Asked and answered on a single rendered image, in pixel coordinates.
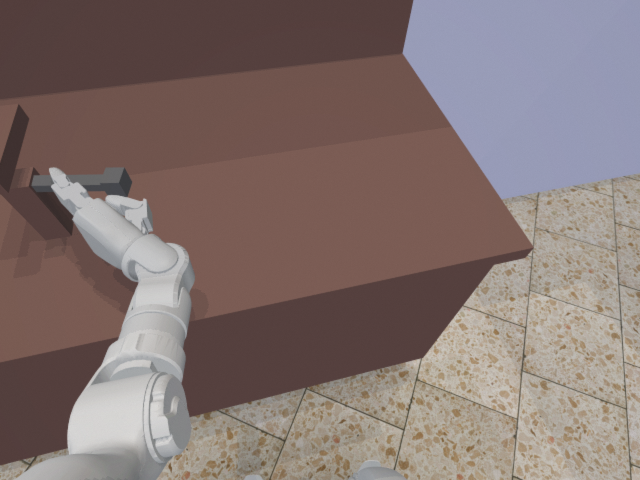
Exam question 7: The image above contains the robot right shin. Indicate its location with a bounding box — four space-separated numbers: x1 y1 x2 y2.
356 460 381 473

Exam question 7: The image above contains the left robot hand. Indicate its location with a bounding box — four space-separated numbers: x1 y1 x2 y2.
49 167 153 270

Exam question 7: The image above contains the counter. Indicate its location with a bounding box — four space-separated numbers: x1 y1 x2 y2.
0 0 534 465

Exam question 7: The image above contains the robot left forearm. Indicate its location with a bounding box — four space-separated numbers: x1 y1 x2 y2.
67 234 195 455

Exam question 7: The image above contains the left robot upper arm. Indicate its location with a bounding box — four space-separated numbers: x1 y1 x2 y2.
15 371 192 480

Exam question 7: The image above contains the tap lever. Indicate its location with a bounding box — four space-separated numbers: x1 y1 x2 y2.
31 167 132 197

